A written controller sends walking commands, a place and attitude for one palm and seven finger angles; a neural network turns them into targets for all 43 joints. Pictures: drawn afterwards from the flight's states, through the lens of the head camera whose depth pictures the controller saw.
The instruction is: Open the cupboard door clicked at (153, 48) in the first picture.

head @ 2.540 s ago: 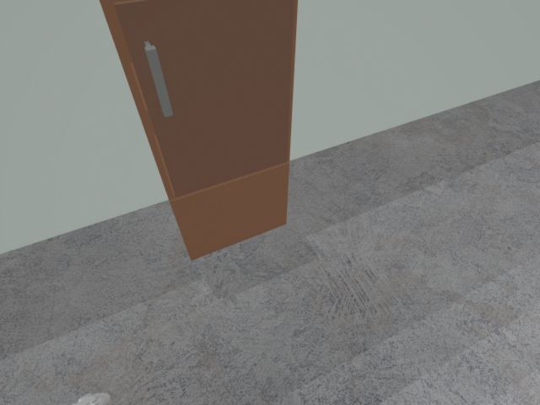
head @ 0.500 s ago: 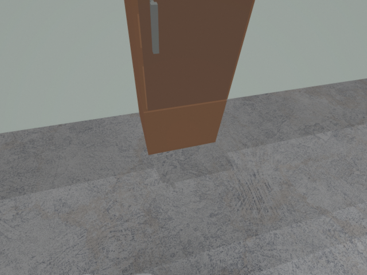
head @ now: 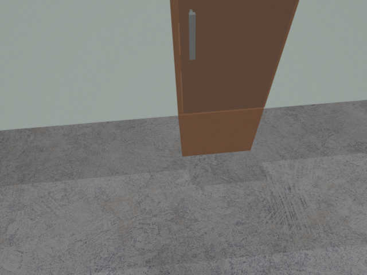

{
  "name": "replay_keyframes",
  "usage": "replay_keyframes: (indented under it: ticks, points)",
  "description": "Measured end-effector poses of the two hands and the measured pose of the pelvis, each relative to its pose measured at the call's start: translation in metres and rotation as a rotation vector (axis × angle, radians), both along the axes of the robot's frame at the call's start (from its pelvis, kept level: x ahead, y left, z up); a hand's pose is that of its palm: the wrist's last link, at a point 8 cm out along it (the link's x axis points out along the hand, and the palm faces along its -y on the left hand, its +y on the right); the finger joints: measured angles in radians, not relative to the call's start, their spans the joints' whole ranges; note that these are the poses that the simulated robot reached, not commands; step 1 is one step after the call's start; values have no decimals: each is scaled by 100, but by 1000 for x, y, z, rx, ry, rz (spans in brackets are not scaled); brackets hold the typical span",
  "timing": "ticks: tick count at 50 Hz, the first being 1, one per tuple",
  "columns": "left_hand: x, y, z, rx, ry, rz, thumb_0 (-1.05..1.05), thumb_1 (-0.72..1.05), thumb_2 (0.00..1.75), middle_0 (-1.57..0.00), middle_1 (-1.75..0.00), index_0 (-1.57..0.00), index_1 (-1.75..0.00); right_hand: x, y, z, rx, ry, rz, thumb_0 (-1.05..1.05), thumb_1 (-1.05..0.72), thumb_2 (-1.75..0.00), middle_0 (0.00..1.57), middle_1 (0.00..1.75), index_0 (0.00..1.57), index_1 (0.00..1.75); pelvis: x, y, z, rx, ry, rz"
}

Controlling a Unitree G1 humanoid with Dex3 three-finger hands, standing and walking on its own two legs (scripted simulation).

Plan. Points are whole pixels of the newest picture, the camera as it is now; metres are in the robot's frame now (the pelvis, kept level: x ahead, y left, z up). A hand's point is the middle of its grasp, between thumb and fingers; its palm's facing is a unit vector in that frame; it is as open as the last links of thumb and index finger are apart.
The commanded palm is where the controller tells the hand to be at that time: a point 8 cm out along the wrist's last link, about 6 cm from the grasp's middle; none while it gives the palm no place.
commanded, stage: turn to face it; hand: left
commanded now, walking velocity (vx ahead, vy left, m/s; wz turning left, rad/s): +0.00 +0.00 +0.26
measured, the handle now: (191, 35) +0.91 +0.00 +0.09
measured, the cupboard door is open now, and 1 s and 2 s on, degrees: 0 0 0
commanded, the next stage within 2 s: take the last steps up to it in 0.02 s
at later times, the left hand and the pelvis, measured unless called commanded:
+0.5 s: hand out of the picture -0.02 +0.18 -0.17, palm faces +0.09 -0.99 -0.13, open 7.4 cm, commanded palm none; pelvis +0.04 +0.01 +0.01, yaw +3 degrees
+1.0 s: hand (156, 252) +0.21 +0.09 -0.17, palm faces +0.03 -0.99 -0.16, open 7.3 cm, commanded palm none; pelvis +0.21 -0.07 +0.00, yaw +1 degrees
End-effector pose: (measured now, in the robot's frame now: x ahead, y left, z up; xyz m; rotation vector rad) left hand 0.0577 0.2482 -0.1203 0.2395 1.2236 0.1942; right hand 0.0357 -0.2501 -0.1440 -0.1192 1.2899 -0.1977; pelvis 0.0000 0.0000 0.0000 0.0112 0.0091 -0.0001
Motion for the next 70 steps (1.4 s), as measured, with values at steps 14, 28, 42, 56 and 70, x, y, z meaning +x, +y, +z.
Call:
replay_keyframes:
  ticks: [14, 28, 42, 56, 70]
  points:
    - [-86, -24, -12, -89, 126, 149, 1, 91, 90, -20, -30, -20, -30, 42, 8, 9, -13, -3, 148, 1, -91, -90, 20, 30, 20, 30, 5, 0, 4, 7, -14, 90]
    - [-41, -17, -23, -161, 241, 115, 1, 91, 90, -20, -30, -20, -30, 7, 18, 18, -45, 107, 42, 0, -93, -90, 21, 30, 21, 30, 56, 1, 7, -14, -13, 38]
    - [142, -68, -16, -57, -4, 30, 0, 91, 90, -19, -30, -20, -30, 64, -52, -7, 10, 245, -18, 1, -91, -90, 20, 30, 20, 30, 150, -65, -6, -15, -24, 30]
    - [164, -112, -51, -206, 205, 79, 1, 91, 90, -20, -30, -20, -30, 311, -44, 15, -29, -204, 90, 1, -91, -90, 20, 30, 20, 30, 256, -70, -13, -44, -37, 1]
    - [324, -126, -16, -118, 111, -5, 1, 92, 90, -19, -30, -20, -30, 267, -99, 18, -34, 155, -56, 0, -93, -90, 20, 30, 21, 30, 344, -113, 9, -18, -7, -19]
